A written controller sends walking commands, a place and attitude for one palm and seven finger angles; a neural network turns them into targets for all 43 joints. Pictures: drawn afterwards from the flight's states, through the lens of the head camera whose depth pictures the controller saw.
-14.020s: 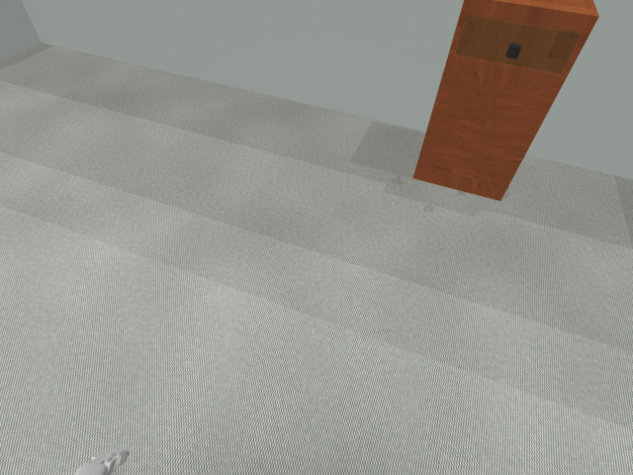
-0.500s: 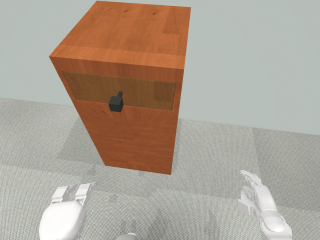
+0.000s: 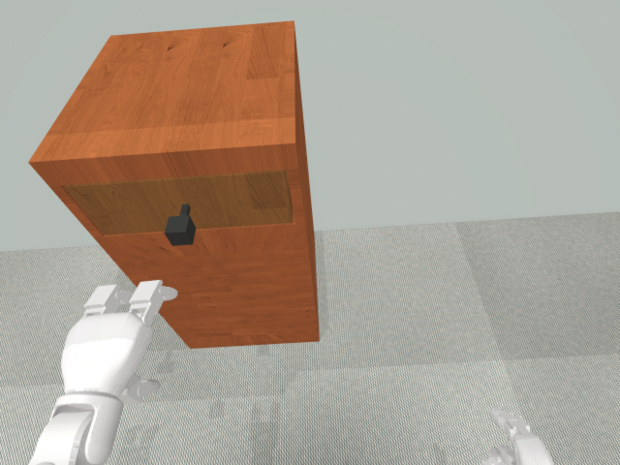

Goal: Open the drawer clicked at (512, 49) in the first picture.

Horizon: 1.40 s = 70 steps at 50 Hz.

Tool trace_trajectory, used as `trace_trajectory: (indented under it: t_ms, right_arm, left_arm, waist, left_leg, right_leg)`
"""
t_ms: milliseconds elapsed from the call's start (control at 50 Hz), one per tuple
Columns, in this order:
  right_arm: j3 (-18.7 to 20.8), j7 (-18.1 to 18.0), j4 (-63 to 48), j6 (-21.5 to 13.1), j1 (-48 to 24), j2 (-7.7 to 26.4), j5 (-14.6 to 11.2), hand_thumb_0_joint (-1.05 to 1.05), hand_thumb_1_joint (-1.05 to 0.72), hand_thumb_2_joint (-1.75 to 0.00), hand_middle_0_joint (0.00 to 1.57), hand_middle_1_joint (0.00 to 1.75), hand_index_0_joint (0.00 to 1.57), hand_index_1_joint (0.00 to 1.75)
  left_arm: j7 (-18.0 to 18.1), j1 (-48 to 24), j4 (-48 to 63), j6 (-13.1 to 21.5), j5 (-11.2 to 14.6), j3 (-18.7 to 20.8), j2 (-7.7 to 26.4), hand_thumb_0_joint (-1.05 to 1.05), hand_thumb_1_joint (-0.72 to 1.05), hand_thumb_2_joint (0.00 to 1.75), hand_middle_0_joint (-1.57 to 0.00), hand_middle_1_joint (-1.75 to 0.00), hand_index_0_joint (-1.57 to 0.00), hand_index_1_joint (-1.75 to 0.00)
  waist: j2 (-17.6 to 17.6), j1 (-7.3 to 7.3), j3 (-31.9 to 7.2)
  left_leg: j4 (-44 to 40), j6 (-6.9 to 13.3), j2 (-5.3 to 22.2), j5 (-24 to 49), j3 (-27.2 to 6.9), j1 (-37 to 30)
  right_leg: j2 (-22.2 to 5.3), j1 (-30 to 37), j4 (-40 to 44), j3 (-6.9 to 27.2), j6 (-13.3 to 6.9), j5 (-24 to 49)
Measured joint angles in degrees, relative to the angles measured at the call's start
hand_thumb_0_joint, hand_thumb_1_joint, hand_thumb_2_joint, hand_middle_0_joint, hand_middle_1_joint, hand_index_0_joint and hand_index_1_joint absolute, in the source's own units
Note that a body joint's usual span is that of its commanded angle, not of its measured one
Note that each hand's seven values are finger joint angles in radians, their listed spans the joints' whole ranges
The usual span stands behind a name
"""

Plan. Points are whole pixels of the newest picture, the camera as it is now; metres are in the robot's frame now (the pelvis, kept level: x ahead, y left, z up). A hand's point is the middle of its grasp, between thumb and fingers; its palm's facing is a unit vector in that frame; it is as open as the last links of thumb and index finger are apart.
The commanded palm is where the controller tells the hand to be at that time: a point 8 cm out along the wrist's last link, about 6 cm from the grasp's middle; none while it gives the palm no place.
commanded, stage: raise the hand with hooked fingers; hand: left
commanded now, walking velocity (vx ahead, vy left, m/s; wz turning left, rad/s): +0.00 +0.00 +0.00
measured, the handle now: (182, 222) +0.50 +0.29 -0.04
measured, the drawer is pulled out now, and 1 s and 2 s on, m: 0.00 0.00 0.00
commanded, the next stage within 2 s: move the hooked fingers above the handle in 0.92 s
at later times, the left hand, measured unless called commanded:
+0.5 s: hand (85, 269) +0.31 +0.30 +0.10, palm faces +0.11 -0.07 -0.99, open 13.8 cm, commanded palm +0.28 +0.30 +0.16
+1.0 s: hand (90, 274) +0.31 +0.29 +0.10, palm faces +0.09 -0.08 -0.99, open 13.9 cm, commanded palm +0.28 +0.29 +0.16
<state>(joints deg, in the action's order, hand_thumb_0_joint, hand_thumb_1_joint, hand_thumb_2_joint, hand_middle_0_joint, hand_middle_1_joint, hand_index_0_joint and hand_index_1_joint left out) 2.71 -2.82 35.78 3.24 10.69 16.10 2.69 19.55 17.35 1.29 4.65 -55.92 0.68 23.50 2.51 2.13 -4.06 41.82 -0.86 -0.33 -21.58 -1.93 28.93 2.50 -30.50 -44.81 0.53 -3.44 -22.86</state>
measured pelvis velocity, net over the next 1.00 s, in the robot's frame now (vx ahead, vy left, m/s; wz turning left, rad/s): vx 0.00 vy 0.04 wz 0.02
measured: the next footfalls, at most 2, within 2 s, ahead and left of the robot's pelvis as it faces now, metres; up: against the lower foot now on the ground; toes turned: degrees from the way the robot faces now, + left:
none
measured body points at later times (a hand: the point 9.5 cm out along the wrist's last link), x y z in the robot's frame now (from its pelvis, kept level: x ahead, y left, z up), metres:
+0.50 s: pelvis +0.01 +0.05 +0.02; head +0.01 +0.03 +0.47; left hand +0.30 +0.30 +0.15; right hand +0.23 -0.14 -0.07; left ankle -0.01 +0.15 -0.71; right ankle -0.01 -0.08 -0.71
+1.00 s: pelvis +0.00 +0.04 +0.03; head +0.02 +0.02 +0.47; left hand +0.30 +0.29 +0.15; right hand +0.18 -0.18 -0.09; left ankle -0.01 +0.15 -0.71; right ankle -0.01 -0.08 -0.71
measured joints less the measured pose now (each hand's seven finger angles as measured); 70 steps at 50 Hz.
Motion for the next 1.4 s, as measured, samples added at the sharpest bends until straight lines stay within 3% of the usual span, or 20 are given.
trace_trajectory:
  t_ms: [60, 120, 200, 260, 400, 560, 700, 840, 940, 1080, 1160, 1260, 1400]
  right_arm:
    - [1.7, 0.42, 0.64, 0.05, -0.32, 0.66, -0.38, 0.01, -0.91, -0.9, 0.19, 0.3, 0.2, 0.3]
    - [2.31, 0.82, 1.04, 0.34, -1.39, 0.63, -1.36, 0.01, -0.91, -0.9, 0.19, 0.3, 0.2, 0.3]
    - [1.11, 0.38, 0.76, 0.62, -3.17, -0.39, -2.68, 0.01, -0.91, -0.9, 0.19, 0.3, 0.2, 0.3]
    - [-0.56, -0.22, -0.04, 0.75, -4.32, -1.75, -2.88, 0.01, -0.91, -0.9, 0.19, 0.3, 0.2, 0.3]
    - [-3.41, 0.03, -1.64, 1.2, -5.62, -4.52, -2.76, 0.01, -0.9, -0.9, 0.2, 0.3, 0.2, 0.3]
    - [-4.35, 0.71, -1.14, 2.64, -4.71, -4.56, -3.23, 0.0, -0.9, -0.9, 0.2, 0.3, 0.2, 0.3]
    - [-3.46, 1.65, -0.8, 3.28, -2.16, -3.28, -2.79, 0.01, -0.9, -0.9, 0.2, 0.3, 0.2, 0.3]
    - [-2.0, 1.88, 0.22, 2.86, -0.44, -2.14, -2.53, 0.01, -0.9, -0.9, 0.2, 0.3, 0.2, 0.3]
    - [-1.44, 1.82, 1.35, 2.72, -0.74, -1.99, -3.07, 0.01, -0.9, -0.9, 0.2, 0.3, 0.2, 0.3]
    - [-2.1, 0.95, 0.89, 2.76, -2.42, -2.03, -3.54, 0.01, -0.9, -0.9, 0.2, 0.3, 0.2, 0.3]
    - [-2.62, 0.06, 0.63, 2.4, -3.35, -2.23, -3.5, 0.01, -0.9, -0.9, 0.2, 0.3, 0.2, 0.3]
    - [-2.53, -0.85, 0.61, 1.9, -3.57, -2.49, -3.62, 0.01, -0.9, -0.9, 0.2, 0.3, 0.2, 0.3]
    - [-1.42, -1.17, 1.15, 1.71, -1.99, -1.57, -3.78, 0.0, -0.9, -0.9, 0.2, 0.3, 0.2, 0.3]
  left_arm:
    - [3.9, -2.12, -0.5, -1.21, -0.87, 0.75, -0.48, 0.0, -0.12, 0.46, -0.3, -0.96, -0.3, -0.95]
    - [4.77, -5.5, -2.61, -6.27, -0.24, 0.26, -1.43, 0.0, -0.19, 0.43, -0.3, -1.0, -0.3, -1.0]
    - [0.58, -10.19, -5.01, -13.36, 1.21, -3.07, -2.23, 0.0, -0.28, 0.39, -0.3, -1.06, -0.3, -1.06]
    - [-3.91, -13.1, -5.38, -15.32, 1.2, -5.87, -1.96, 0.0, -0.35, 0.36, -0.31, -1.11, -0.31, -1.1]
    - [-8.84, -18.65, -5.06, -13.54, -0.59, -7.27, -0.23, 0.0, -0.45, 0.32, -0.32, -1.17, -0.32, -1.17]
    - [-13.71, -26.15, -8.63, -15.83, 0.22, -6.89, 1.62, 0.0, -0.49, 0.3, -0.32, -1.2, -0.32, -1.2]
    - [-17.36, -23.77, -6.6, -12.27, 1.43, -5.92, 2.0, 0.0, -0.49, 0.3, -0.32, -1.2, -0.32, -1.2]
    - [-13.57, -20.74, -4.08, -7.79, 0.77, -5.18, 2.14, 0.0, -0.49, 0.3, -0.32, -1.2, -0.32, -1.2]
    - [-10.5, -21.45, -5.23, -9.27, 1.12, -4.44, 1.93, 0.0, -0.49, 0.3, -0.32, -1.2, -0.32, -1.2]
    - [-12.27, -22.92, -8.61, -12.53, 1.38, -6.52, 1.05, 0.0, -0.49, 0.3, -0.32, -1.2, -0.32, -1.2]
    - [-13.05, -24.77, -11.74, -10.5, 0.83, -7.18, 1.15, 0.0, -0.49, 0.3, -0.32, -1.2, -0.32, -1.2]
    - [-12.18, -27.67, -16.36, -7.56, 0.3, -5.25, 2.3, 0.0, -0.49, 0.3, -0.32, -1.2, -0.32, -1.2]
    - [-12.0, -31.12, -21.94, -6.79, 0.34, -3.47, 3.51, 0.0, -0.49, 0.3, -0.32, -1.2, -0.32, -1.2]
  waist:
    - [0.09, 0.03, -0.63]
    - [0.64, 0.14, -1.1]
    - [1.16, 0.52, -0.76]
    - [0.98, 0.86, -0.31]
    - [0.61, 1.87, 0.64]
    - [0.87, 2.56, 2.11]
    - [1.19, 1.8, 2.5]
    - [0.87, 1.96, 3.48]
    - [1.11, 2.22, 3.06]
    - [1.61, 1.73, 2.62]
    - [1.31, 1.51, 2.52]
    - [0.64, 1.28, 2.25]
    - [0.52, 0.95, 1.47]
  left_leg:
    - [0.54, -0.36, -0.3, -0.26, 0.06, 0.37]
    - [0.28, 0.02, -0.67, -0.28, 0.23, -0.53]
    - [-1.99, 0.97, -1.28, 0.52, 0.65, -3.81]
    - [-4.09, 1.65, -1.73, 1.34, 0.89, -6.43]
    - [-7.35, 2.5, -2.29, 2.49, 0.89, -10.79]
    - [-10.0, 3.13, -2.88, 3.96, 0.06, -12.82]
    - [-11.75, 3.41, -2.92, 4.77, 0.39, -13.29]
    - [-11.84, 3.0, -2.65, 5.1, 0.24, -12.64]
    - [-11.82, 2.53, -2.36, 5.34, -0.09, -12.2]
    - [-12.33, 1.85, -1.91, 5.69, -0.38, -12.83]
    - [-12.15, 1.38, -1.55, 5.63, -0.55, -12.72]
    - [-11.37, 0.73, -0.94, 5.27, -0.79, -11.64]
    - [-9.64, 0.43, -0.59, 4.44, -1.16, -8.93]
  right_leg:
    - [-0.33, -0.15, -0.17, 0.11, 0.55, -0.15]
    - [-0.71, 0.99, 0.57, 0.31, 1.2, 0.04]
    - [-1.37, 4.4, 3.12, 0.82, 2.12, 0.94]
    - [-1.86, 7.07, 5.29, 1.12, 2.7, 1.77]
    - [-2.52, 12.0, 9.6, 1.21, 3.52, 3.33]
    - [-3.2, 14.99, 13.58, 0.41, 4.03, 5.08]
    - [-3.29, 15.46, 15.6, 0.76, 4.32, 6.15]
    - [-3.03, 14.7, 15.42, 0.6, 3.99, 6.34]
    - [-2.74, 14.12, 14.98, 0.28, 3.65, 6.32]
    - [-2.29, 14.31, 14.52, -0.01, 2.91, 6.18]
    - [-1.93, 13.97, 13.85, -0.2, 2.42, 5.88]
    - [-1.3, 12.81, 12.95, -0.46, 1.75, 5.5]
    - [-0.91, 10.31, 11.53, -0.88, 1.37, 4.8]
